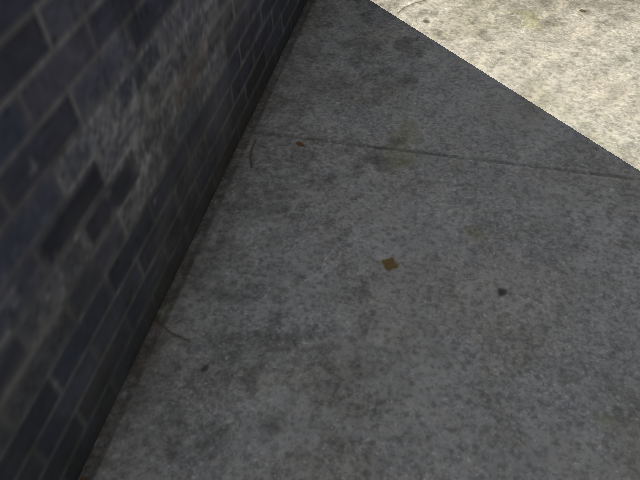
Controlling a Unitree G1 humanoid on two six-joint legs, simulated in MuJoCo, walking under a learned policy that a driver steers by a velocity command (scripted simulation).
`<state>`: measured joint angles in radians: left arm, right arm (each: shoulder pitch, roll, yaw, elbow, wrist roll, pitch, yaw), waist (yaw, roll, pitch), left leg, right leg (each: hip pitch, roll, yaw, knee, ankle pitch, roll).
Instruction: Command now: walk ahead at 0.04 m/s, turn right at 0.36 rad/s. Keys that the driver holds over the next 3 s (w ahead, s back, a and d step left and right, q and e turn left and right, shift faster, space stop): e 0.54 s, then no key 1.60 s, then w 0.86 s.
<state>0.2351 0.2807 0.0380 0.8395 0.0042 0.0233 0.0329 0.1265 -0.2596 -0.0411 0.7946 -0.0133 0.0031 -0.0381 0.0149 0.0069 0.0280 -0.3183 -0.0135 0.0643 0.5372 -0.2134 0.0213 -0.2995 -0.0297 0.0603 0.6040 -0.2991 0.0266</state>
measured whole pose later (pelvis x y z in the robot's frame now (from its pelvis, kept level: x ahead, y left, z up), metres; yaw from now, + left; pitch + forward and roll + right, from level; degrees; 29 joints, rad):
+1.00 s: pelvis +0.03 -0.04 +0.01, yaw -24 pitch +0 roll +0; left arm 0.17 0.26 0.03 0.75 0.02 0.02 0.02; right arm 0.15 -0.25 -0.04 0.87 -0.01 -0.02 0.00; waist 0.00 -0.03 0.03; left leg -0.22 0.01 -0.02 0.49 -0.27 -0.01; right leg -0.24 0.06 0.10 0.50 -0.26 -0.02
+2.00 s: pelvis +0.04 -0.02 +0.01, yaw -23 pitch -2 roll +0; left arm 0.20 0.23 0.03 1.07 0.00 0.01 0.04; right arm 0.20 -0.24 0.00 1.07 0.00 -0.02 -0.03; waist -0.01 0.00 0.05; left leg -0.17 -0.02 -0.01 0.47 -0.26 0.02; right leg -0.18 0.03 0.11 0.46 -0.25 0.02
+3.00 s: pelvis +0.34 -0.15 +0.00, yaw -24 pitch +1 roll +0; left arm 0.38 0.24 0.03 1.03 -0.03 -0.10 0.00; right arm 0.08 -0.26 -0.04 0.88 0.01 -0.10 0.04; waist 0.02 -0.01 0.05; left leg -0.41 -0.04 0.07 0.53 -0.15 0.07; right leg -0.26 -0.02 0.06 1.17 -0.41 -0.04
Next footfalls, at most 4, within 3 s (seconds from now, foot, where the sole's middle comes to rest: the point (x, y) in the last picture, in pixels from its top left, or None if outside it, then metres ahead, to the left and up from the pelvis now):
0.40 right None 0.03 -0.15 -0.77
0.86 left None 0.12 0.07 -0.77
2.90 left None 0.49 -0.12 -0.77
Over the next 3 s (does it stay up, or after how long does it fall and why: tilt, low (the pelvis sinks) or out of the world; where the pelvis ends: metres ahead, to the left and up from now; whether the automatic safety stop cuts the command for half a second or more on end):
stays up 0.34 -0.15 0.00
